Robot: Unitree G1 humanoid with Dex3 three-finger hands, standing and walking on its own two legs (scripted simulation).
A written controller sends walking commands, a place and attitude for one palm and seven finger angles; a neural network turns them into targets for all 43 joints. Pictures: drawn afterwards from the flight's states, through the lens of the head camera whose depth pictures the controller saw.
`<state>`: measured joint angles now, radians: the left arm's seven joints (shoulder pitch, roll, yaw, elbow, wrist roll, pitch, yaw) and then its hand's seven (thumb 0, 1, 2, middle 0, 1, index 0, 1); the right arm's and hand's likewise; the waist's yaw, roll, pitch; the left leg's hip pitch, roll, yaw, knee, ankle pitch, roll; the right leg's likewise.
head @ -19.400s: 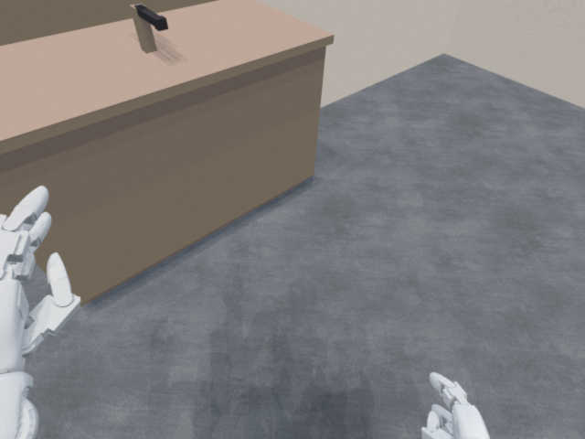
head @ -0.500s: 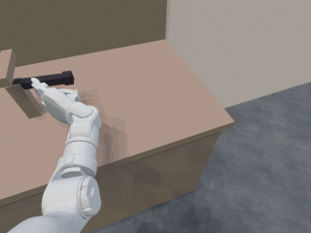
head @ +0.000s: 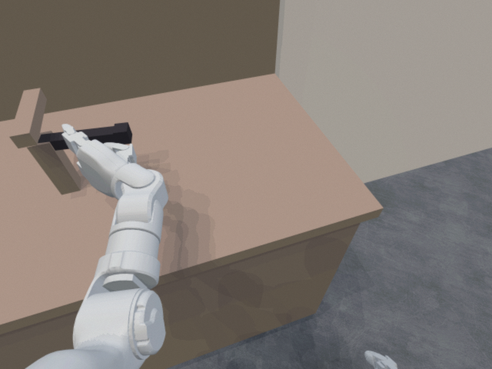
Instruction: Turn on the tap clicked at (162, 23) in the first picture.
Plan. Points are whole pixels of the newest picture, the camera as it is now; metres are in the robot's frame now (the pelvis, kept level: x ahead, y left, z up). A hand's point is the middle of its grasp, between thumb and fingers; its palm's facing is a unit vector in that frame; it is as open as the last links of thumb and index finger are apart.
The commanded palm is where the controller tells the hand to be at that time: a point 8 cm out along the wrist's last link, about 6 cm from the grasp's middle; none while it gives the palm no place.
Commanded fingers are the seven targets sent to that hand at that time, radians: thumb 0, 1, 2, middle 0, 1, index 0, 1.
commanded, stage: lift the hand up off the lever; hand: left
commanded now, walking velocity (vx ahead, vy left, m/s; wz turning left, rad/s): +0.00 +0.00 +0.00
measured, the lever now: (122, 133) +0.49 +0.25 +0.13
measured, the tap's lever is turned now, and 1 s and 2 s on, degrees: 82 82 82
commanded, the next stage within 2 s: draw the hand back beside the body in 1.54 s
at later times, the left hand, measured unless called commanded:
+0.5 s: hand (132, 145) +0.42 +0.20 +0.16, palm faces +0.81 -0.58 -0.07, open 7.8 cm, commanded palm +0.37 +0.21 +0.16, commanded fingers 0.00 0.90 0.90 -0.15 -0.15 -0.15 -0.15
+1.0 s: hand (125, 143) +0.40 +0.20 +0.18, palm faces +0.81 -0.59 -0.04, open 7.8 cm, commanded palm +0.35 +0.21 +0.18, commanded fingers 0.00 0.90 0.90 -0.15 -0.15 -0.15 -0.15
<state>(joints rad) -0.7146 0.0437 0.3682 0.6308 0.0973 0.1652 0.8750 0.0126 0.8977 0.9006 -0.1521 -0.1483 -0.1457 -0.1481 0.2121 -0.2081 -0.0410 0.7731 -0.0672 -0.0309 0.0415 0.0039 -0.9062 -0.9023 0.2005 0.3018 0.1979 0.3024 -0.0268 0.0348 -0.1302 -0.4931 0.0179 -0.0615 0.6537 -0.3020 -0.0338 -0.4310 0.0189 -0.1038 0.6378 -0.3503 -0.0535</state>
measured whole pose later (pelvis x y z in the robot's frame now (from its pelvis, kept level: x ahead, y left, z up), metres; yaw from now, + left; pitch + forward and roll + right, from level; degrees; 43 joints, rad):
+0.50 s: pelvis +0.00 -0.01 +0.01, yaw +0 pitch +6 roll +0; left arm -0.68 0.02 0.32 0.53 0.06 0.25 0.85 0.01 0.90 0.90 -0.15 -0.15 -0.15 -0.15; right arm 0.18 -0.21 -0.03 0.78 -0.05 -0.03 0.03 0.01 -0.91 -0.90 0.20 0.30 0.20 0.30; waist 0.00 0.04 -0.12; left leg -0.41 0.02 -0.07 0.59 -0.28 -0.04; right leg -0.35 0.02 -0.11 0.59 -0.34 -0.06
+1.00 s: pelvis -0.01 -0.01 +0.01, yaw +0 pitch +3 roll +0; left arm -0.67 0.02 0.32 0.48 0.03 0.30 0.83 0.01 0.90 0.90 -0.15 -0.15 -0.15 -0.15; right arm 0.15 -0.22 -0.03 0.80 -0.03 -0.03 0.01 0.01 -0.91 -0.90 0.20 0.30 0.20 0.30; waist 0.01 0.05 -0.11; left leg -0.35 0.02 -0.07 0.54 -0.25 -0.04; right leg -0.30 0.02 -0.11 0.55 -0.31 -0.07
